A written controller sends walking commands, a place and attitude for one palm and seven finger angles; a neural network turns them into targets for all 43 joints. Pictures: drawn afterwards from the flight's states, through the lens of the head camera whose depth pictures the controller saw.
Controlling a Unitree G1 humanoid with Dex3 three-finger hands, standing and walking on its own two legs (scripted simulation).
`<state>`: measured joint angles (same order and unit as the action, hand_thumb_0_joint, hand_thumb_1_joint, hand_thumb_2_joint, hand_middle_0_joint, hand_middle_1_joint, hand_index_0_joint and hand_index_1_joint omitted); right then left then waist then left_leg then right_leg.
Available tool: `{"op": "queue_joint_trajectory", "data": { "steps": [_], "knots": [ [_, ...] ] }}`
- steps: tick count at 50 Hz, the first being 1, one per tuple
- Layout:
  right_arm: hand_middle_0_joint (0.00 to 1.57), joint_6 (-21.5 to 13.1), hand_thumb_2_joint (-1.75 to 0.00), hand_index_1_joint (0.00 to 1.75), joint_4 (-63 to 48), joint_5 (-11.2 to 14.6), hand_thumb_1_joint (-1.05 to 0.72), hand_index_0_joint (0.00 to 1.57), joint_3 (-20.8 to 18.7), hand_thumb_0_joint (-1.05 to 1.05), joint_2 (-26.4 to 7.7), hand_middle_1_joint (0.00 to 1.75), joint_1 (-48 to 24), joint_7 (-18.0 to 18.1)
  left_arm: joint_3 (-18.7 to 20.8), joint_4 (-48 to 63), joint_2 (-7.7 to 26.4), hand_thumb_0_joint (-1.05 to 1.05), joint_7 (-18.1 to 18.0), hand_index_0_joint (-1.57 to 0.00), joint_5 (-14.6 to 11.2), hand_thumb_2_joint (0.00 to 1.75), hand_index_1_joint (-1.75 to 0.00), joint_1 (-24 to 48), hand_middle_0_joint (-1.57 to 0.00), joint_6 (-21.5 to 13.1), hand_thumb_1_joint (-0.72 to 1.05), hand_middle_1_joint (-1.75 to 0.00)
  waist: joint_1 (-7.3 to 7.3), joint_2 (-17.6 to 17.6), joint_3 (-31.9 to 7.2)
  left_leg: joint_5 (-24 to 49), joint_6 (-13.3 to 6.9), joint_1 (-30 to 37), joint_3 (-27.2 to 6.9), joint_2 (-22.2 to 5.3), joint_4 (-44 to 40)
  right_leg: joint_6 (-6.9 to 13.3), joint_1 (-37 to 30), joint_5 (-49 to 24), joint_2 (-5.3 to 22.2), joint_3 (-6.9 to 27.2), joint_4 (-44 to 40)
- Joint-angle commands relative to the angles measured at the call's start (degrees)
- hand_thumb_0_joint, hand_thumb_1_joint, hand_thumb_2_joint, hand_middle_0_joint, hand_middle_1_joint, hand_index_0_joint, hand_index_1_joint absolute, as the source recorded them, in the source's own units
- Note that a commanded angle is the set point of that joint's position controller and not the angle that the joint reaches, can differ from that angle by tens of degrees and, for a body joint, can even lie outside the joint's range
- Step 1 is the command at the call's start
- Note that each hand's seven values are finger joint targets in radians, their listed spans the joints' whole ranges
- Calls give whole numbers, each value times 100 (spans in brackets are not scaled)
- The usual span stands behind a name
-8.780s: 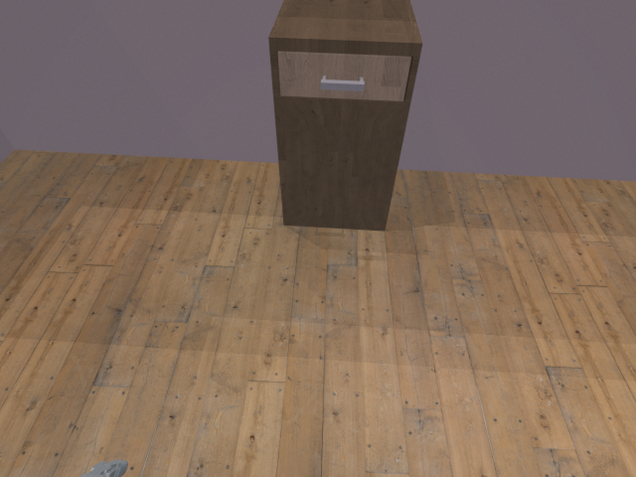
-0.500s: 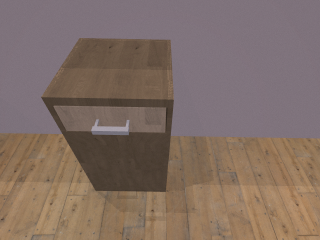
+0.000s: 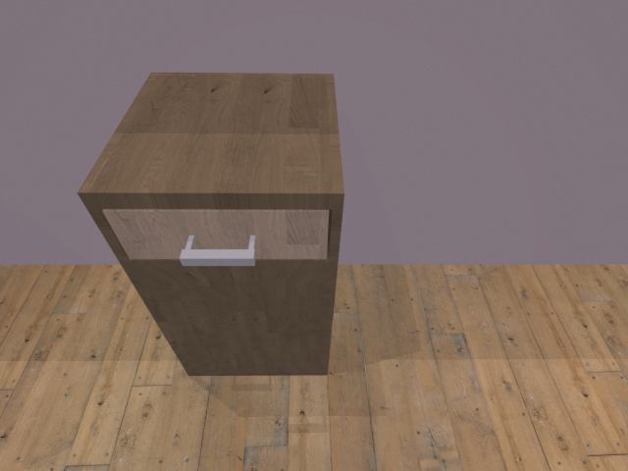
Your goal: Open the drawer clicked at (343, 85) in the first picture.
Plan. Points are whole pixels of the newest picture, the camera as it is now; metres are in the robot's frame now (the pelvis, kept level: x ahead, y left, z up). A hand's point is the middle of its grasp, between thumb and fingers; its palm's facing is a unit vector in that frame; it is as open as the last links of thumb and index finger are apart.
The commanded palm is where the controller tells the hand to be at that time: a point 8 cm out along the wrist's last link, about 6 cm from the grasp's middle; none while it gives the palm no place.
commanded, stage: look again from close up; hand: left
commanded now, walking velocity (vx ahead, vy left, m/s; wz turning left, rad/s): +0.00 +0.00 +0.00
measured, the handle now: (220, 249) +0.51 +0.20 -0.08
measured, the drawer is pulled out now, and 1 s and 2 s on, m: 0.00 0.00 0.00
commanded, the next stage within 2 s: come to a stop and stand still in 0.46 s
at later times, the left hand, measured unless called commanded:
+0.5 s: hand out of the picture +0.03 +0.20 -0.17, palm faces +0.00 -0.98 -0.21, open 7.3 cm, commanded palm none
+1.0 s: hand out of the picture +0.04 +0.19 -0.17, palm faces +0.01 -0.98 -0.21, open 7.4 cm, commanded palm none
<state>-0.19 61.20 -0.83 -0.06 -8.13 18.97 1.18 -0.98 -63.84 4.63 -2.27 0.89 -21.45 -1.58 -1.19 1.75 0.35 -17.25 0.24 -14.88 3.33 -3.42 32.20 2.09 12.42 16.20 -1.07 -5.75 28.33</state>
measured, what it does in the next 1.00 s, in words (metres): stands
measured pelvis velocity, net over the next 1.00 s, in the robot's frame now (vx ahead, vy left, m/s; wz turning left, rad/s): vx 0.02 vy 0.01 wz -0.01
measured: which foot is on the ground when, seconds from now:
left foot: down 0.00-1.00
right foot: down 0.00-1.00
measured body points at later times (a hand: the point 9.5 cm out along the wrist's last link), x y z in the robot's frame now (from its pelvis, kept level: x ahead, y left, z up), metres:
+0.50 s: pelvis +0.03 +0.02 +0.00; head +0.03 +0.02 +0.45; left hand +0.04 +0.25 -0.15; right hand +0.00 -0.19 -0.16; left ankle +0.00 +0.12 -0.73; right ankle -0.01 -0.10 -0.73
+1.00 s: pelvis +0.02 +0.01 +0.00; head +0.02 +0.02 +0.45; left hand +0.04 +0.24 -0.16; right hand +0.06 -0.22 -0.15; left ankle +0.00 +0.12 -0.73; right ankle -0.01 -0.10 -0.73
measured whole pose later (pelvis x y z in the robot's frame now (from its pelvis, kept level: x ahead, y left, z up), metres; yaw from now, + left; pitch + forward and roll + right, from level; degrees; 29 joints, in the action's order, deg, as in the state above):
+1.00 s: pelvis +0.02 +0.01 +0.00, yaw -1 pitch -1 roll +0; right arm 0.4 58.4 -0.9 -0.1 -10.4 14.7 1.8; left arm -0.7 -58.6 9.9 -2.6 0.6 -18.0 -0.6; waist -0.4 -0.2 0.0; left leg -19.3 -0.9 -10.7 4.8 -1.4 31.2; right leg 0.4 9.7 18.9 1.0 -4.4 29.9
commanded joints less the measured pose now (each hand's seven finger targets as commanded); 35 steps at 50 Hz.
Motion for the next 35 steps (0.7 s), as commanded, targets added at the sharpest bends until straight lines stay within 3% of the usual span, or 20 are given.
{"op": "queue_joint_trajectory", "data": {
  "steps": [1,3,5,6,10,18,35],
  "knots": [
    [20,-182,-90,30,-207,-18,-90,20,14,0,-371,30,474,25,127,310,664,0,-46,-20,-5,90,-30,-121,-20,-49,90,-30,85,546,437,690,-311,-282,-599,-424,-983,142,96,-237,543,604,-320],
    [20,-169,-90,30,-236,-9,-90,20,23,0,-429,30,394,37,103,286,661,0,-24,-20,-13,90,-30,-167,-20,-20,90,-30,139,24,532,488,-324,-364,-600,-378,-1059,108,24,-294,542,618,-339],
    [20,-163,-90,30,-226,-8,-90,20,30,0,-473,30,390,38,101,308,675,0,-15,-20,-22,90,-30,-135,-20,-7,90,-30,138,-206,564,438,-317,-286,-562,-329,-1099,89,48,-316,591,658,-398],
    [20,-160,-90,30,-174,-18,-90,20,36,0,-449,30,414,36,90,294,690,0,-14,-20,-25,90,-30,-87,-20,4,90,-30,128,-39,613,399,-326,-281,-582,-325,-1191,86,51,-286,578,641,-389],
    [20,-170,-90,30,-74,-14,-90,20,52,0,-519,30,401,36,116,341,772,0,-18,-20,-29,90,-30,-17,-20,19,90,-30,147,-224,454,831,-327,-64,-514,-322,-1163,36,-107,-619,624,616,-351],
    [20,-193,-90,30,103,-10,-90,20,69,0,-560,30,366,57,137,288,864,0,-32,-20,-40,90,-30,73,-20,29,90,-30,149,-96,233,1748,-310,354,-410,-330,-1101,-11,-293,-1103,667,582,-286],
    [20,-154,-90,30,236,16,-90,20,58,0,-546,30,170,99,134,95,825,0,-48,-20,-31,90,-30,-49,-20,38,90,-30,129,-58,284,2075,-269,733,-302,-330,-1127,-30,-299,-1554,750,639,-478]
  ]
}}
